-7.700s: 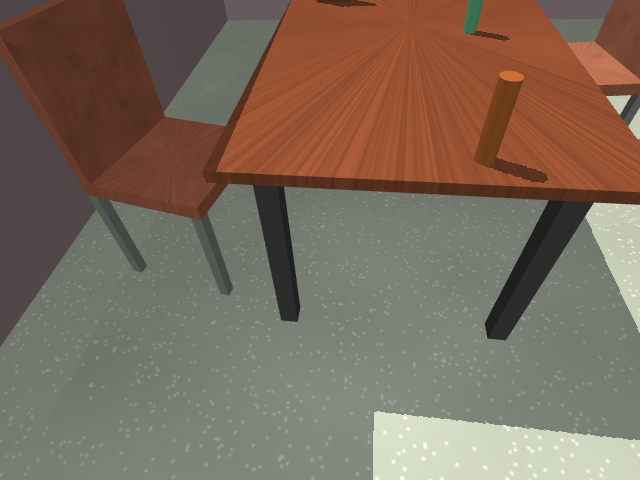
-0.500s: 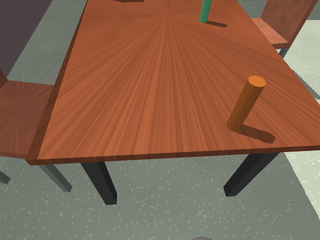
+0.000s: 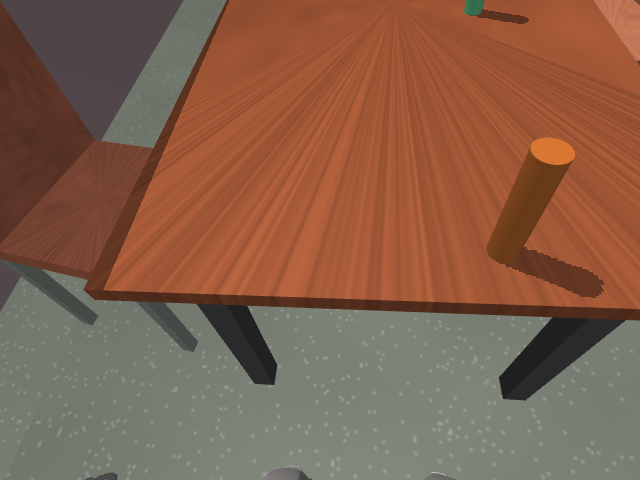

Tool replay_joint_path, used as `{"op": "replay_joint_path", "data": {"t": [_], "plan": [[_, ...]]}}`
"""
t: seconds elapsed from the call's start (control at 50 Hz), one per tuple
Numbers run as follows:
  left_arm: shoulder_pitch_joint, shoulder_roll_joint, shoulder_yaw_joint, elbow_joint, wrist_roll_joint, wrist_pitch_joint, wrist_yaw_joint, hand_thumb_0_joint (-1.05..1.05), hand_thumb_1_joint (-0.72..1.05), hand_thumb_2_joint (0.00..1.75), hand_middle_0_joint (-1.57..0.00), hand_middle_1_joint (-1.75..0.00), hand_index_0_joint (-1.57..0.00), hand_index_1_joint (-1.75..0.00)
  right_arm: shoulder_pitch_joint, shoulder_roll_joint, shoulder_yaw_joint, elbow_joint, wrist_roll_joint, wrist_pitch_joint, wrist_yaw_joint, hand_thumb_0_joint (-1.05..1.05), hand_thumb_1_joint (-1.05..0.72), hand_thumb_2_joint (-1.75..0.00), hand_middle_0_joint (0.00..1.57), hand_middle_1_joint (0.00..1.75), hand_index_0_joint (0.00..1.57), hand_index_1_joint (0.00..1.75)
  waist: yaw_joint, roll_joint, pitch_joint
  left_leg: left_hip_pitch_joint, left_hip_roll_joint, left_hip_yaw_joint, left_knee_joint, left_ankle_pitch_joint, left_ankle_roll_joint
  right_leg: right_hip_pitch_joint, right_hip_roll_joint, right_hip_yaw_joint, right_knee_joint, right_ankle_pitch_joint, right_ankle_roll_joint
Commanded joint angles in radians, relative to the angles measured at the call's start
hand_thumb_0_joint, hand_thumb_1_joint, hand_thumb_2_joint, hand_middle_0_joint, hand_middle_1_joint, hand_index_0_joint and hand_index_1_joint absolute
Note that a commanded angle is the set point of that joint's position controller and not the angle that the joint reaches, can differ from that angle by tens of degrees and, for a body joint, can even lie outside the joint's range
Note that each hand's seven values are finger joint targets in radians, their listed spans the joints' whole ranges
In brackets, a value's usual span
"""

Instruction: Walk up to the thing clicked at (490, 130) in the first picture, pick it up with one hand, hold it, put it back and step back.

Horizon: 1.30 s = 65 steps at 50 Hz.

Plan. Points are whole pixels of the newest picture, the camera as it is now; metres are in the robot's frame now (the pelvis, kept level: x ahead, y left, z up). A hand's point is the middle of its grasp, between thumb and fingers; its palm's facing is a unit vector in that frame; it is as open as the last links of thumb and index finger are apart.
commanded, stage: walk up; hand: right
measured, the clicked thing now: (523, 208) +0.42 -0.21 +0.09
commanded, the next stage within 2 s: stand in 1.76 s
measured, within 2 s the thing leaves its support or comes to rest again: neither
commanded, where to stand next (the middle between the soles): +0.05 +0.03 m, yaw -3 degrees
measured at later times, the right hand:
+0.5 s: hand out of the picture +0.08 -0.23 -0.14, palm faces -0.01 +0.94 -0.33, open 7.4 cm
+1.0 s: hand out of the picture +0.08 -0.22 -0.12, palm faces +0.05 +0.93 -0.36, open 7.4 cm
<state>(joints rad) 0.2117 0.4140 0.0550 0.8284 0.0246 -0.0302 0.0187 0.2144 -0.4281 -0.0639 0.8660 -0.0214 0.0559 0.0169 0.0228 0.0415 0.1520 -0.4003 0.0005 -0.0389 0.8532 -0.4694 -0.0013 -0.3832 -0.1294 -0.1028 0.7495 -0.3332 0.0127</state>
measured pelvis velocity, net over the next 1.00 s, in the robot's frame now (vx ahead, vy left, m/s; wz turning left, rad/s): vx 0.01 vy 0.04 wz -0.05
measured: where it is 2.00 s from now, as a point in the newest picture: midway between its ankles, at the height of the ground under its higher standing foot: outside the picture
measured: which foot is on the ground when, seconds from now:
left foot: up 0.00-0.02, down 0.04-1.00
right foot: down 0.00-0.08, up 0.10-0.32, down 0.34-1.00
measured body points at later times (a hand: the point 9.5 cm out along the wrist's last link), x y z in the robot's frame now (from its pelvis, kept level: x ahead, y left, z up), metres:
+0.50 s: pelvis -0.02 +0.03 +0.01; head +0.00 +0.02 +0.46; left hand +0.04 +0.34 -0.11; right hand +0.08 -0.28 -0.12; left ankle +0.01 +0.15 -0.71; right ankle -0.01 -0.10 -0.71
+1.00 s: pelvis +0.01 +0.04 +0.03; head +0.02 +0.05 +0.48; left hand +0.13 +0.34 -0.10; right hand +0.08 -0.27 -0.09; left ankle +0.01 +0.15 -0.71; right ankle -0.01 -0.10 -0.71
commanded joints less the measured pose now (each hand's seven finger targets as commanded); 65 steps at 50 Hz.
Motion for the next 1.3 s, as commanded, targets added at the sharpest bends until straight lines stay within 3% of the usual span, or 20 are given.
{"op": "replay_joint_path", "data": {"t": [0.0,0.02,0.04,0.06,0.08,0.1,0.12,0.16,0.26,0.32,0.34,0.36,0.38,0.4,0.46,0.5,0.56,0.74,1.08,1.28], "plan": [[-0.023,0.295,0.072,-0.061,-0.017,-0.003,0.024,0.0,0.9,0.9,-0.2,-0.3,-0.2,-0.3,0.085,-0.169,-0.066,-0.056,-0.011,-0.036,0.006,0.0,-0.9,-0.9,0.2,0.3,0.2,0.3,-0.043,-0.212,-0.229,0.163,-0.017,0.062,-0.227,0.163,0.034,0.078,-0.196,0.209,-0.119,0.365,-0.184],[-0.021,0.256,0.059,-0.06,-0.019,0.004,0.025,0.0,0.9,0.9,-0.2,-0.3,-0.2,-0.3,0.112,-0.182,-0.073,-0.043,-0.02,-0.041,0.003,0.0,-0.9,-0.9,0.2,0.3,0.2,0.3,-0.06,-0.143,-0.232,0.233,-0.014,0.015,-0.31,0.15,0.057,0.011,-0.158,0.175,-0.025,0.267,-0.145],[0.013,0.198,0.041,-0.055,-0.026,0.013,0.024,0.0,0.9,0.9,-0.2,-0.3,-0.2,-0.3,0.104,-0.242,-0.087,-0.057,-0.038,-0.045,0.0,0.0,-0.9,-0.9,0.2,0.3,0.2,0.3,-0.059,0.075,-0.217,0.275,0.139,-0.247,-0.441,0.14,0.117,-0.129,-0.056,0.095,0.145,0.066,-0.076],[0.013,0.168,0.032,-0.061,-0.034,0.019,0.033,0.0,0.9,0.9,-0.2,-0.3,-0.2,-0.3,0.029,-0.324,-0.097,-0.099,-0.031,-0.046,0.002,0.0,-0.9,-0.9,0.2,0.3,0.2,0.3,-0.044,0.249,-0.181,0.22,0.302,-0.485,-0.51,0.131,0.225,-0.239,0.103,0.022,0.252,-0.313,-0.037],[-0.037,0.245,0.053,-0.032,-0.02,0.019,0.05,0.0,0.9,0.9,-0.2,-0.3,-0.2,-0.3,0.035,-0.339,-0.104,-0.082,-0.021,-0.044,0.004,0.0,-0.9,-0.9,0.2,0.3,0.2,0.3,-0.091,0.212,-0.154,0.086,0.345,-0.543,-0.53,0.074,0.304,-0.153,0.084,0.142,0.345,-0.387,-0.047],[-0.015,0.257,0.054,-0.02,-0.022,0.016,0.045,0.0,0.9,0.9,-0.2,-0.3,-0.2,-0.3,0.0,-0.302,-0.097,-0.089,-0.019,-0.041,0.001,0.0,-0.9,-0.9,0.2,0.3,0.2,0.3,-0.062,0.17,-0.114,0.066,0.326,-0.479,-0.511,0.083,0.316,-0.14,0.061,0.14,0.342,-0.349,-0.049],[0.011,0.244,0.057,0.003,-0.027,0.015,0.038,0.0,0.9,0.9,-0.2,-0.3,-0.2,-0.3,-0.031,-0.241,-0.08,-0.104,-0.016,-0.042,-0.004,0.0,-0.9,-0.9,0.2,0.3,0.2,0.3,-0.043,0.115,-0.098,0.099,0.236,-0.328,-0.454,0.222,0.268,-0.149,0.061,0.163,0.333,-0.287,-0.049],[0.064,0.208,0.048,0.03,-0.033,0.008,0.027,0.0,0.9,0.9,-0.2,-0.3,-0.2,-0.3,-0.055,-0.182,-0.051,-0.1,-0.008,-0.053,-0.016,0.0,-0.9,-0.9,0.2,0.3,0.2,0.3,-0.013,0.099,-0.129,0.145,0.173,-0.21,-0.404,0.366,0.2,-0.142,0.083,0.156,0.279,-0.169,-0.044],[0.052,0.189,0.035,0.048,-0.017,-0.01,0.015,0.0,0.9,0.9,-0.2,-0.3,-0.2,-0.3,-0.048,-0.212,-0.054,-0.095,-0.012,-0.056,-0.014,0.0,-0.9,-0.9,0.2,0.3,0.2,0.3,-0.037,0.148,-0.166,0.19,0.221,-0.226,-0.395,0.283,0.224,-0.021,0.086,0.091,0.006,-0.179,-0.022],[0.091,0.171,0.032,0.089,-0.003,-0.028,0.014,0.0,0.9,0.9,-0.2,-0.3,-0.2,-0.3,-0.086,-0.183,-0.034,-0.082,0.008,-0.05,-0.012,0.0,-0.9,-0.9,0.2,0.3,0.2,0.3,0.013,0.068,-0.162,0.049,0.185,-0.145,-0.295,0.259,0.162,0.222,0.126,0.075,-0.29,0.012,-0.045],[0.093,0.2,0.04,0.089,0.006,-0.038,0.018,0.0,0.9,0.9,-0.2,-0.3,-0.2,-0.3,-0.095,-0.141,-0.017,-0.085,0.017,-0.051,-0.011,0.0,-0.9,-0.9,0.2,0.3,0.2,0.3,0.023,-0.009,-0.183,0.006,0.156,-0.113,-0.221,0.267,0.112,0.28,0.061,0.192,-0.349,0.046,-0.066],[0.07,0.253,0.048,0.079,0.018,-0.051,0.021,0.0,0.9,0.9,-0.2,-0.3,-0.2,-0.3,-0.09,-0.099,-0.004,-0.09,0.027,-0.053,-0.007,0.0,-0.9,-0.9,0.2,0.3,0.2,0.3,0.006,-0.16,-0.173,-0.066,0.05,-0.046,-0.107,0.199,0.045,0.277,-0.106,0.469,-0.424,0.07,-0.13],[0.002,0.307,0.054,0.07,0.01,-0.047,0.015,0.0,0.9,0.9,-0.2,-0.3,-0.2,-0.3,-0.097,-0.14,-0.017,-0.071,0.02,-0.048,-0.016,0.0,-0.9,-0.9,0.2,0.3,0.2,0.3,-0.006,-0.178,-0.129,-0.038,0.018,0.004,-0.067,-0.047,0.031,0.149,-0.221,0.575,-0.43,-0.032,-0.233],[-0.064,0.299,0.048,0.051,0.008,-0.044,0.008,0.0,0.9,0.9,-0.2,-0.3,-0.2,-0.3,-0.053,-0.161,-0.027,-0.034,0.014,-0.05,-0.019,0.0,-0.9,-0.9,0.2,0.3,0.2,0.3,-0.038,-0.165,-0.104,0.077,0.046,-0.019,-0.065,-0.055,0.031,0.033,-0.231,0.558,-0.401,-0.042,-0.257],[-0.098,0.202,0.014,0.055,-0.009,-0.04,0.002,0.0,0.9,0.9,-0.2,-0.3,-0.2,-0.3,-0.06,-0.154,-0.026,0.016,0.017,-0.071,-0.007,0.0,-0.9,-0.9,0.2,0.3,0.2,0.3,-0.059,-0.113,-0.099,0.213,0.055,-0.054,-0.328,0.197,0.058,-0.008,-0.053,0.279,-0.334,0.04,-0.101],[-0.06,0.173,0.004,0.077,-0.015,-0.038,-0.006,0.0,0.9,0.9,-0.2,-0.3,-0.2,-0.3,-0.109,-0.166,-0.02,0.009,0.011,-0.081,-0.007,0.0,-0.9,-0.9,0.2,0.3,0.2,0.3,-0.024,-0.084,-0.141,0.217,0.112,-0.133,-0.406,0.197,0.083,0.028,0.017,0.222,-0.291,0.113,-0.06],[-0.08,0.191,0.008,0.105,-0.013,-0.029,-0.013,0.0,0.9,0.9,-0.2,-0.3,-0.2,-0.3,-0.12,-0.16,-0.006,0.041,0.011,-0.08,-0.001,0.0,-0.9,-0.9,0.2,0.3,0.2,0.3,-0.018,-0.111,-0.107,0.106,0.101,-0.12,-0.449,0.006,0.07,0.11,0.021,0.24,-0.36,-0.112,-0.063],[-0.117,0.175,-0.011,0.171,-0.03,-0.03,-0.004,0.0,0.9,0.9,-0.2,-0.3,-0.2,-0.3,-0.139,-0.144,0.009,0.129,0.016,-0.098,-0.011,0.0,-0.9,-0.9,0.2,0.3,0.2,0.3,-0.011,-0.03,-0.218,0.251,0.12,-0.058,-0.475,0.494,0.049,0.267,0.008,0.195,-0.346,0.329,-0.045],[-0.191,0.163,-0.023,0.246,-0.017,-0.014,-0.003,0.0,0.9,0.9,-0.2,-0.3,-0.2,-0.3,-0.19,-0.142,-0.004,0.189,0.014,-0.087,-0.016,0.0,-0.9,-0.9,0.2,0.3,0.2,0.3,-0.026,-0.032,-0.237,0.354,0.129,-0.007,-0.541,0.526,0.035,0.297,0.0,0.178,-0.42,0.379,-0.023],[-0.189,0.157,-0.021,0.262,-0.012,-0.013,-0.001,0.0,0.9,0.9,-0.2,-0.3,-0.2,-0.3,-0.205,-0.137,-0.005,0.202,0.012,-0.079,-0.014,0.0,-0.9,-0.9,0.2,0.3,0.2,0.3,-0.027,-0.051,-0.206,0.357,0.125,-0.004,-0.565,0.44,0.031,0.274,0.002,0.183,-0.455,0.337,-0.021]]}}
